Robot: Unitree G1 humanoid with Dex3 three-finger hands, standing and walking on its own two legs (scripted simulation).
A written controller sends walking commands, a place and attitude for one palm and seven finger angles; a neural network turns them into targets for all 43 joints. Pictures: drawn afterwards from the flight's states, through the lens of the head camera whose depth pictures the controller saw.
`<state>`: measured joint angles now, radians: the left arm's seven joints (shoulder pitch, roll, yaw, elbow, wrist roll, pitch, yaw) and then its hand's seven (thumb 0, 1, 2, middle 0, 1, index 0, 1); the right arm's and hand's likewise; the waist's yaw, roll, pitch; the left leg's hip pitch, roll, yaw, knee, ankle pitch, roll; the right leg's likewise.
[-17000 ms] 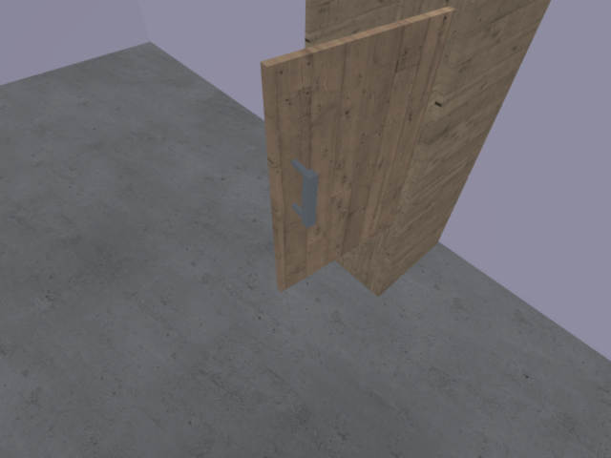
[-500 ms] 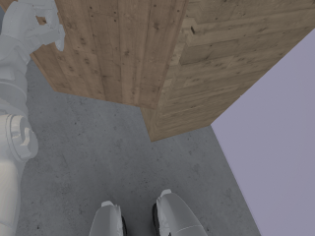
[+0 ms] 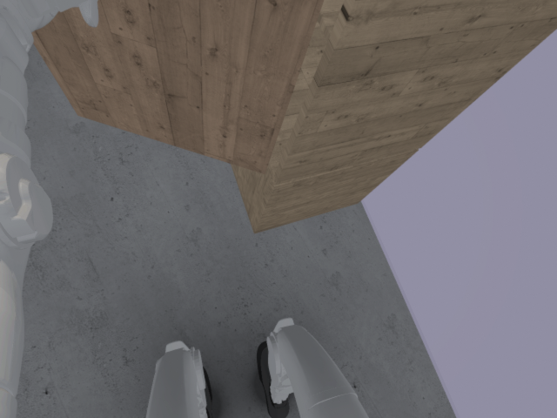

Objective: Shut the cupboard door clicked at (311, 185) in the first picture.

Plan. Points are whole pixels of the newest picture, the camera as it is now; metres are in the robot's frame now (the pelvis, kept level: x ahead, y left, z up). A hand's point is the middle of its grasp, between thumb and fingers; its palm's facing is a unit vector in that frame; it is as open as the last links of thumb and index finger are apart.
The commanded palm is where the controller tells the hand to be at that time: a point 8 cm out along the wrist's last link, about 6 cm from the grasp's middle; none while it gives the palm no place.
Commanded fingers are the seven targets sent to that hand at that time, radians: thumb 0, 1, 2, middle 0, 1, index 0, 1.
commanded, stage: pull the fist back off the door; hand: left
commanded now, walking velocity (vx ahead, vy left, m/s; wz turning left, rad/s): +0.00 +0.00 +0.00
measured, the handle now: out of the picture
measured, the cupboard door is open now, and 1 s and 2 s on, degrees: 56 53 53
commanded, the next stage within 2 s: draw the hand back to the body in 0.82 s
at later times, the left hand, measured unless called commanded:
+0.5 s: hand (102, 6) +0.58 +0.11 +0.12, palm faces +0.08 -1.00 -0.01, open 3.1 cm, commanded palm +0.54 +0.15 +0.13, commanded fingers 0.00 0.90 0.90 -1.30 -1.50 -1.30 -1.50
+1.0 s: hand (105, 49) +0.52 +0.11 +0.13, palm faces +0.06 -1.00 -0.02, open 3.1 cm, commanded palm +0.48 +0.16 +0.14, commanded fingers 0.00 0.90 0.90 -1.30 -1.50 -1.30 -1.50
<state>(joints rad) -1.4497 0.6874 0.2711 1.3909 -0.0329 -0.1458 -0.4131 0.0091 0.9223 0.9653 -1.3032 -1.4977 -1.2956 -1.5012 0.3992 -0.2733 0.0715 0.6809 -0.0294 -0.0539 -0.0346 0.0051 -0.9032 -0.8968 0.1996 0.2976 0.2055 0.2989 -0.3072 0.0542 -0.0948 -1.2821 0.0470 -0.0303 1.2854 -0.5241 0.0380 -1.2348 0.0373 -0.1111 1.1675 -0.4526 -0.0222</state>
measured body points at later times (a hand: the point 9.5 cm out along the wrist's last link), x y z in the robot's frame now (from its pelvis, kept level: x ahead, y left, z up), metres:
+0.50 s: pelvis +0.03 -0.01 +0.04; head +0.17 +0.00 +0.47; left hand +0.57 +0.16 +0.13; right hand -0.04 -0.25 -0.06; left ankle +0.03 +0.09 -0.62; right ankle +0.04 -0.12 -0.62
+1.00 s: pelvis +0.02 -0.01 +0.05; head +0.13 +0.00 +0.48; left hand +0.51 +0.16 +0.13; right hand +0.09 -0.27 -0.07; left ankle +0.03 +0.09 -0.62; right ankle +0.05 -0.12 -0.62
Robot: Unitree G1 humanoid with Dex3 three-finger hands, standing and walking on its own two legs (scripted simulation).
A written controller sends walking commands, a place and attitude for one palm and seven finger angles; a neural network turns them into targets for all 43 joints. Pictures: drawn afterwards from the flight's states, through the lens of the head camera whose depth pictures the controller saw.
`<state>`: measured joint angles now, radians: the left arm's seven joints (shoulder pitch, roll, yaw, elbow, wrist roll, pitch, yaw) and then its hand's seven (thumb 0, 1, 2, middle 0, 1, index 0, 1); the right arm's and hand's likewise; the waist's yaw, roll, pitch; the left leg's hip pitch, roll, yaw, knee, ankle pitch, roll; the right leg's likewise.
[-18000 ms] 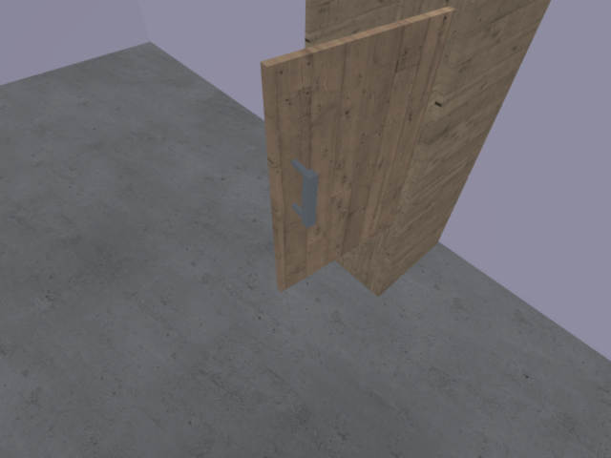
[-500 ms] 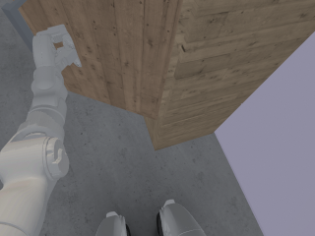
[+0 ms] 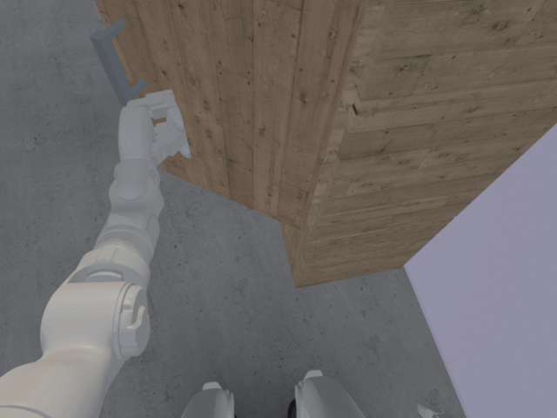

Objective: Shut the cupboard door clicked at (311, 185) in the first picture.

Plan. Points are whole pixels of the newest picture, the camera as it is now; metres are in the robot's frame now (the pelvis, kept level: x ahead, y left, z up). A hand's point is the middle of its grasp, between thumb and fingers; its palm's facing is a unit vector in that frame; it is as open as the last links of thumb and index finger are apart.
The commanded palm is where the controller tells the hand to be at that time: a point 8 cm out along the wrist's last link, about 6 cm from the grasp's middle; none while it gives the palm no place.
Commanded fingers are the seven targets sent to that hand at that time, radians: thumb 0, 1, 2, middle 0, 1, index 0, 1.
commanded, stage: draw the hand back to the body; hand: left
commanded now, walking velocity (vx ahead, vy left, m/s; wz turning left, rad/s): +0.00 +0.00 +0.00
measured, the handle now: (123, 65) +0.66 +0.20 +0.08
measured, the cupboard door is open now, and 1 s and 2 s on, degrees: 53 53 53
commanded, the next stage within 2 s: step back with the hand held close in 1.52 s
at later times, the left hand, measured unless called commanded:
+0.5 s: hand (101, 191) +0.37 +0.17 +0.15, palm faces +0.03 -1.00 -0.09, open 3.1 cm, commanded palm +0.32 +0.22 +0.16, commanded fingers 0.00 0.90 0.90 -1.05 -1.23 -1.05 -1.23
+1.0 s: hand out of the picture +0.24 +0.26 +0.21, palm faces +0.39 -0.86 -0.33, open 5.0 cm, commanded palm +0.19 +0.30 +0.23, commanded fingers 0.00 0.90 0.90 -0.37 -0.48 -0.37 -0.48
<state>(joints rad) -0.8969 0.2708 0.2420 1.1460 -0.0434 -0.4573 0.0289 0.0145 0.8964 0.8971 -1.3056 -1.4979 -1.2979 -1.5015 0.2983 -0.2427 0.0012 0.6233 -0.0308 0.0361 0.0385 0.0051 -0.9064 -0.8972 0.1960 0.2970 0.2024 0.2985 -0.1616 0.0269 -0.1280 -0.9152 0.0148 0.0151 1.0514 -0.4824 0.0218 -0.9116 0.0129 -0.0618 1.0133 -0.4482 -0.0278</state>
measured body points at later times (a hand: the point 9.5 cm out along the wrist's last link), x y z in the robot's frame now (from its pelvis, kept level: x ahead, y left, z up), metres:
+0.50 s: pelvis +0.01 +0.00 +0.05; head +0.03 -0.01 +0.50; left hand +0.36 +0.22 +0.15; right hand +0.13 -0.26 -0.05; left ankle +0.01 +0.10 -0.67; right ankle +0.02 -0.11 -0.67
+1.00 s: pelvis +0.03 +0.01 +0.08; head +0.00 -0.01 +0.52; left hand +0.22 +0.30 +0.23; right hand +0.22 -0.19 -0.01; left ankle +0.01 +0.10 -0.67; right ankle +0.02 -0.11 -0.67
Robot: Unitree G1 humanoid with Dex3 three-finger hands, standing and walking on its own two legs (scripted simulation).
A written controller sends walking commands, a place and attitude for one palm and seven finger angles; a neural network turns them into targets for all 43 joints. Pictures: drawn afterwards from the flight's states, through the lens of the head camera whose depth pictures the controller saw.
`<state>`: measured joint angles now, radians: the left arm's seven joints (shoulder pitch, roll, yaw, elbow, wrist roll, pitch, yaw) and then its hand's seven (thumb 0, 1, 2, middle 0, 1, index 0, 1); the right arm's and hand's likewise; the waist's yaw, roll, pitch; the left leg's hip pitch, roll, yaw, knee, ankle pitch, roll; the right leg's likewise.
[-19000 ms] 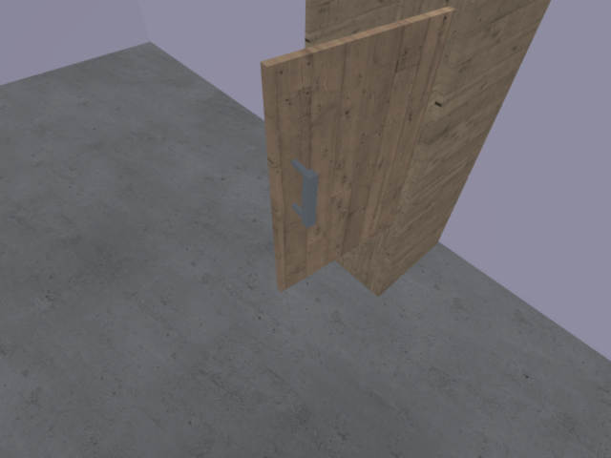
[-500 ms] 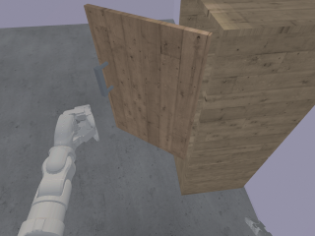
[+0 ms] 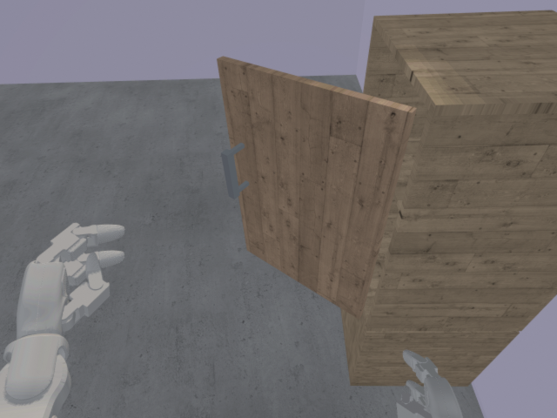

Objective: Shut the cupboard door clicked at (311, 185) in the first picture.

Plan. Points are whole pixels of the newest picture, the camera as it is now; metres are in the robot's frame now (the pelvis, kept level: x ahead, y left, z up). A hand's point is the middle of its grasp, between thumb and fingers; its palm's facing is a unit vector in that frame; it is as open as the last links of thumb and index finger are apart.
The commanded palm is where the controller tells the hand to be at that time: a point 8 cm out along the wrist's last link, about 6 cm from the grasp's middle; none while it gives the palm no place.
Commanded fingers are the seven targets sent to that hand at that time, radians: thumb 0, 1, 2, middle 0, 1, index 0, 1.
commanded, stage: draw the hand back to the body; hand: left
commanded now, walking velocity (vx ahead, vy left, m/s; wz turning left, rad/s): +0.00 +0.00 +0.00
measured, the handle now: (236, 170) +0.64 +0.18 +0.00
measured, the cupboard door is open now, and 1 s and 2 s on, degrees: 53 53 53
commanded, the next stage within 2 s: step back with the hand held close in 0.52 s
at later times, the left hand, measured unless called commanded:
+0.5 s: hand (69, 307) +0.18 +0.26 +0.16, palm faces +0.45 -0.81 -0.38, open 7.4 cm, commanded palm +0.13 +0.29 +0.17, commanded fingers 0.00 0.90 0.90 -0.20 -0.30 -0.20 -0.30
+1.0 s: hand (57, 304) +0.18 +0.27 +0.15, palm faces +0.37 -0.79 -0.49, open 7.4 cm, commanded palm +0.12 +0.31 +0.17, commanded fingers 0.00 0.90 0.90 -0.20 -0.30 -0.20 -0.30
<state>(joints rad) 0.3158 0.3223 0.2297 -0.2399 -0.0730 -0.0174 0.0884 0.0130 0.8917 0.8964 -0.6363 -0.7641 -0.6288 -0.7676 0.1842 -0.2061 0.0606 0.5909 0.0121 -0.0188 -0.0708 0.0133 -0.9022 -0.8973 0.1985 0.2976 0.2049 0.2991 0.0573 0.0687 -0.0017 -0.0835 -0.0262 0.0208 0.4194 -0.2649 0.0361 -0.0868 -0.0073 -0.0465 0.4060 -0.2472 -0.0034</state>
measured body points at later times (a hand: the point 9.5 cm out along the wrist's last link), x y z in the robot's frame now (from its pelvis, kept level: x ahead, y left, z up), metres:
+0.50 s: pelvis -0.01 -0.01 +0.00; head -0.04 -0.03 +0.45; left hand +0.15 +0.30 +0.18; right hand +0.18 -0.23 -0.08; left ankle -0.02 +0.09 -0.74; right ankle -0.01 -0.12 -0.74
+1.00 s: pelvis -0.02 +0.01 -0.01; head -0.02 +0.00 +0.44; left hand +0.16 +0.31 +0.18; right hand +0.14 -0.25 -0.09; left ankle -0.02 +0.09 -0.74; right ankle -0.01 -0.12 -0.74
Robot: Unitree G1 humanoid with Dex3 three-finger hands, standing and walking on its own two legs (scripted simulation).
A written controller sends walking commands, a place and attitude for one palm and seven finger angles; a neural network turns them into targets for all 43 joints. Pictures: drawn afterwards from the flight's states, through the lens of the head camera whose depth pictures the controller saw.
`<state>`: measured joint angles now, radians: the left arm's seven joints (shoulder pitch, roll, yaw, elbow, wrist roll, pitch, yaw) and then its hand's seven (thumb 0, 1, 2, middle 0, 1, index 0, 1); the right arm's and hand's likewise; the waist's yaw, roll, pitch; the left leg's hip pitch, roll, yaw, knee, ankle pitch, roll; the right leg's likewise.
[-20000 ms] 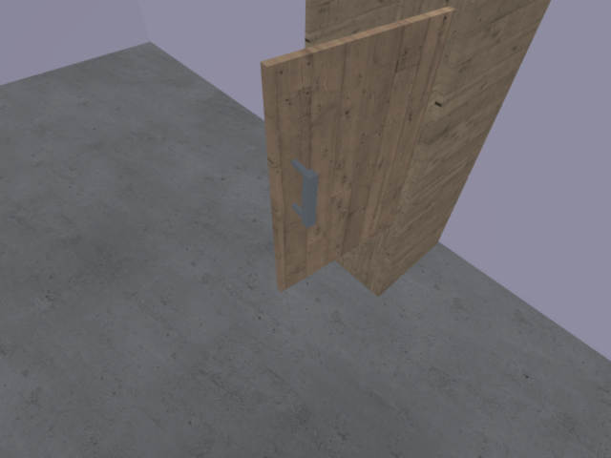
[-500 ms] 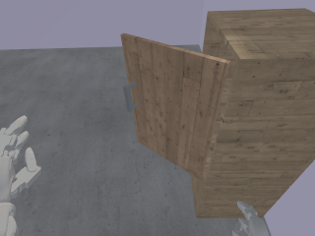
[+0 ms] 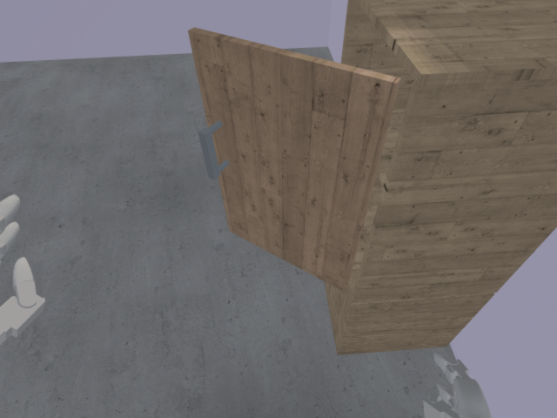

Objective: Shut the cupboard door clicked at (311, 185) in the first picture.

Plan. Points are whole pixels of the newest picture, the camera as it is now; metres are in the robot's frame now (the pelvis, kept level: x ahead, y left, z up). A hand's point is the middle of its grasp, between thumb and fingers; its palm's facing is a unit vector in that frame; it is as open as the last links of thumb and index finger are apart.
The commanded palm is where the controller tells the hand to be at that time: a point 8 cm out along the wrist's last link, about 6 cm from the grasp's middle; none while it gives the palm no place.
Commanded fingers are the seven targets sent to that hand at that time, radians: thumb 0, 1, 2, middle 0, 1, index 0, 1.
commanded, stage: step back with the hand held close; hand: left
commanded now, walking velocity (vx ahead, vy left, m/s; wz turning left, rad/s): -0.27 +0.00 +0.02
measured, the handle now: (215, 150) +0.66 +0.19 +0.01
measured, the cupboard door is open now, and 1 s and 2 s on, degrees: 53 53 53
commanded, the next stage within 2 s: stop stepping back and stand still in 1.28 s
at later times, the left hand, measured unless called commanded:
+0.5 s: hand out of the picture +0.13 +0.27 +0.16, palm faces +0.49 -0.77 -0.42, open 7.4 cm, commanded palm +0.07 +0.31 +0.18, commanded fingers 0.00 0.90 0.90 -0.20 -0.30 -0.20 -0.30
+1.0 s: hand out of the picture +0.07 +0.26 +0.17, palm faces +0.42 -0.79 -0.44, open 7.4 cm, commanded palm +0.01 +0.31 +0.18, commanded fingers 0.00 0.90 0.90 -0.20 -0.30 -0.20 -0.30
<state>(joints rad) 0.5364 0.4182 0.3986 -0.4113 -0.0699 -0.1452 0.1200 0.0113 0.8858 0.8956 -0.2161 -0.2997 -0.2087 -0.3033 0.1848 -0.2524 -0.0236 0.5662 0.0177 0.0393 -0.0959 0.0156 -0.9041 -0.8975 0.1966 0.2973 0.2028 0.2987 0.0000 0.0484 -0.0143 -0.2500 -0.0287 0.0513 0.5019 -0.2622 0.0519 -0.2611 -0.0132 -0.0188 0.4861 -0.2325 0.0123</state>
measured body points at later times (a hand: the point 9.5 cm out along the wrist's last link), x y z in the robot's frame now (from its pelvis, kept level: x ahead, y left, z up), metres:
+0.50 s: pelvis -0.07 +0.00 -0.02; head -0.07 +0.02 +0.43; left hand +0.10 +0.31 +0.18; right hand +0.09 -0.24 -0.09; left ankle +0.00 +0.08 -0.73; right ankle +0.01 -0.13 -0.74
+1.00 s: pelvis -0.11 +0.00 -0.01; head -0.11 +0.03 +0.44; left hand +0.05 +0.30 +0.19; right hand +0.07 -0.24 -0.08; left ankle +0.00 +0.08 -0.73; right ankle -0.07 -0.13 -0.74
